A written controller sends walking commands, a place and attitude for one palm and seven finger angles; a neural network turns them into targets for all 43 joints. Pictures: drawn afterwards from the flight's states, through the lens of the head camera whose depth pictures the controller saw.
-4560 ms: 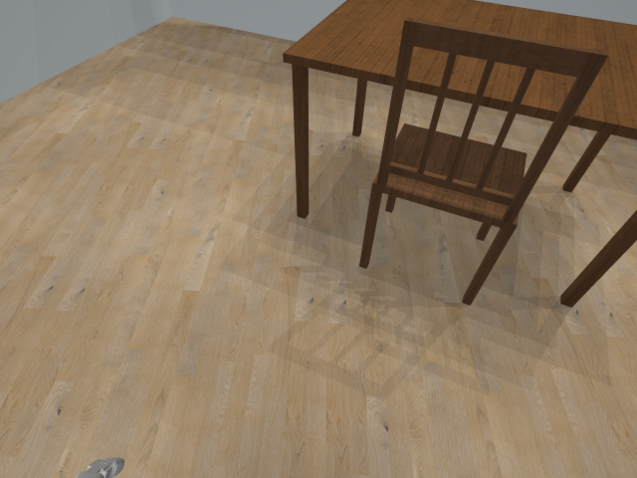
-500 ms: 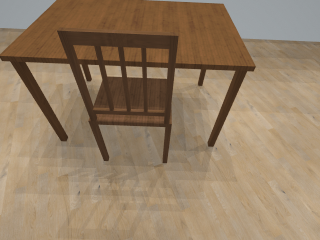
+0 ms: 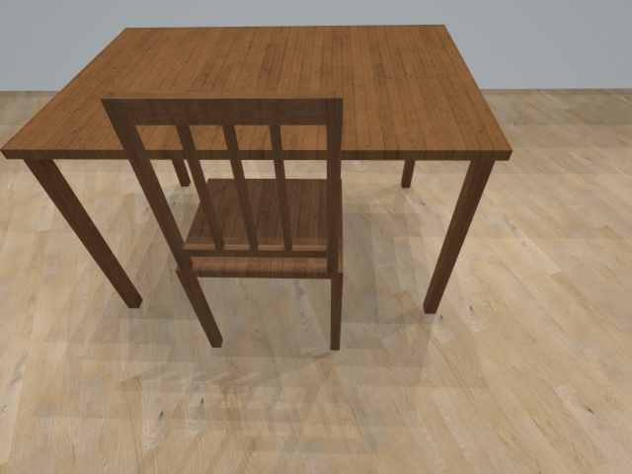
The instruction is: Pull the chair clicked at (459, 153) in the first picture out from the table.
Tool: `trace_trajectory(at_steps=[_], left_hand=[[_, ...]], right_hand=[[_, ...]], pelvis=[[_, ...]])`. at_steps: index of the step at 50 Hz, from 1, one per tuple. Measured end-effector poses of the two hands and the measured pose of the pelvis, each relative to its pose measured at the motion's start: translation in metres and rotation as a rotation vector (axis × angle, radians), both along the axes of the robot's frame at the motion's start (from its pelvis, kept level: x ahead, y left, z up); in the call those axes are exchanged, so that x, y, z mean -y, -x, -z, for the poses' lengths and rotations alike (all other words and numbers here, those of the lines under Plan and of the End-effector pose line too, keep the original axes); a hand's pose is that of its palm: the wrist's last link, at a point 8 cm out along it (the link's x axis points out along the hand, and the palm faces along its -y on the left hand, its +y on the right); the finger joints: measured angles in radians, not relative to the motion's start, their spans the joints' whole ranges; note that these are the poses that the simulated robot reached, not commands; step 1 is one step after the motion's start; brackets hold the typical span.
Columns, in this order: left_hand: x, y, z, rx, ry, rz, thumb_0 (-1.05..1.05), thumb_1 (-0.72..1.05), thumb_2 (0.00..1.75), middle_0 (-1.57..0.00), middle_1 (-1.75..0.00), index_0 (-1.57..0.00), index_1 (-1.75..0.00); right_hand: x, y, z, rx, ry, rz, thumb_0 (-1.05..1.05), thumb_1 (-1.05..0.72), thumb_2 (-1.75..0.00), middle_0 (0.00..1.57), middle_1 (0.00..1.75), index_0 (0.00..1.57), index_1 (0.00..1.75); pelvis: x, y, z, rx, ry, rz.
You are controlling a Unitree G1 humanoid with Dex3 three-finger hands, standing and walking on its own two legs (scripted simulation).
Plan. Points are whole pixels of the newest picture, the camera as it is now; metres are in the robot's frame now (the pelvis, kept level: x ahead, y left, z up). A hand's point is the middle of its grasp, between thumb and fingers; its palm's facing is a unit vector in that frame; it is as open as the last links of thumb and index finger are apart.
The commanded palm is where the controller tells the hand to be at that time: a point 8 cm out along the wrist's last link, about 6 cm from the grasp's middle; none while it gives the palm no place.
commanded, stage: take the last steps up to it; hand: left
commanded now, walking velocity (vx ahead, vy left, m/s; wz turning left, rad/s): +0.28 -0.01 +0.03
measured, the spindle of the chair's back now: (243, 194) +0.66 +0.20 -0.06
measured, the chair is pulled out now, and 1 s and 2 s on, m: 0.00 0.00 0.00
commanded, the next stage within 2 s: come to a stop and stand still in 0.34 s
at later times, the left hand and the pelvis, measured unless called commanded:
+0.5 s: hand out of the picture +0.10 +0.18 -0.19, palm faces +0.08 -0.99 -0.13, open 7.4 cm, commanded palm none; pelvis +0.16 +0.03 +0.00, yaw -1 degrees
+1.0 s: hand (217, 417) +0.24 +0.18 -0.16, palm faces -0.01 -0.97 -0.23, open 7.4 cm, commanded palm none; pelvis +0.18 +0.00 +0.01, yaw -1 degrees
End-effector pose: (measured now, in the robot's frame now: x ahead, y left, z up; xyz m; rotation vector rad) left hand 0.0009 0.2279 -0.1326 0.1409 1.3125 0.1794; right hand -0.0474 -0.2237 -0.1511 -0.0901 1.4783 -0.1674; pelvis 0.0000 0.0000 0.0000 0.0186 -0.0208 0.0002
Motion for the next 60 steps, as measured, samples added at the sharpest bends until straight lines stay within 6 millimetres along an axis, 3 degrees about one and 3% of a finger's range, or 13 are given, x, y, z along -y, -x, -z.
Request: trace_trajectory(at_steps=[4,13,20,23,26,32,38,47,55,60], left_hand=[[0.019,-0.009,-0.007,0.002,0.014,-0.038,0.00,0.91,0.90,-0.20,-0.30,-0.19,-0.30],[0.045,-0.024,-0.006,-0.114,0.083,-0.055,0.00,0.90,0.90,-0.20,-0.30,-0.20,-0.30],[0.027,-0.050,0.013,-0.189,0.115,-0.101,0.00,0.90,0.90,-0.20,-0.30,-0.20,-0.30],[0.009,-0.071,0.026,-0.216,0.112,-0.088,0.00,0.90,0.90,-0.20,-0.30,-0.20,-0.30],[-0.008,-0.105,0.024,-0.192,0.083,-0.056,0.00,0.90,0.90,-0.20,-0.30,-0.20,-0.30],[-0.027,-0.178,0.013,-0.074,0.030,-0.002,0.00,0.91,0.90,-0.20,-0.30,-0.19,-0.30],[-0.027,-0.221,0.005,0.005,-0.018,0.031,0.00,0.91,0.90,-0.19,-0.30,-0.19,-0.30],[-0.006,-0.229,-0.003,0.006,-0.039,0.069,0.00,0.91,0.90,-0.20,-0.30,-0.19,-0.30],[0.000,-0.235,-0.005,0.014,-0.023,0.054,0.00,0.92,0.90,-0.20,-0.30,-0.20,-0.30],[-0.001,-0.229,0.000,0.022,-0.026,0.085,0.00,0.91,0.90,-0.20,-0.30,-0.20,-0.30]], right_hand=[[0.011,-0.031,-0.009,0.008,-0.007,-0.016,0.01,-0.91,-0.90,0.20,0.30,0.20,0.30],[0.012,-0.155,-0.024,0.190,0.019,-0.044,0.01,-0.93,-0.90,0.20,0.30,0.20,0.30],[-0.015,-0.253,-0.024,0.278,0.042,-0.130,0.01,-0.92,-0.90,0.20,0.30,0.19,0.30],[-0.029,-0.279,-0.021,0.321,0.059,-0.133,0.01,-0.92,-0.90,0.20,0.30,0.20,0.30],[-0.036,-0.286,-0.027,0.325,0.072,-0.093,0.00,-0.93,-0.90,0.20,0.30,0.20,0.30],[-0.029,-0.291,-0.033,0.269,0.096,-0.075,-0.02,-0.95,-0.90,0.21,0.30,0.20,0.30],[-0.015,-0.284,-0.022,0.215,0.075,-0.046,-0.01,-0.94,-0.90,0.21,0.30,0.20,0.30],[0.004,-0.255,-0.008,0.144,0.031,0.007,0.00,-0.92,-0.90,0.20,0.30,0.20,0.30],[-0.004,-0.220,-0.012,0.045,0.006,-0.004,0.00,-0.91,-0.90,0.20,0.30,0.20,0.30],[-0.008,-0.219,-0.009,0.070,0.002,-0.005,0.01,-0.91,-0.90,0.20,0.30,0.20,0.30]], pelvis=[[0.008,-0.022,-0.010,-0.003,0.006,-0.004],[0.007,-0.076,-0.017,-0.017,0.024,-0.012],[-0.015,-0.128,-0.004,-0.016,0.046,-0.014],[-0.024,-0.146,0.005,-0.010,0.034,0.003],[-0.029,-0.159,0.000,-0.003,0.024,0.019],[-0.032,-0.174,-0.009,-0.003,0.020,0.024],[-0.020,-0.180,-0.007,-0.002,0.012,0.020],[-0.002,-0.183,-0.005,-0.006,0.009,0.020],[0.002,-0.187,-0.011,-0.010,0.005,0.020],[-0.002,-0.188,-0.005,-0.016,0.029,0.015]])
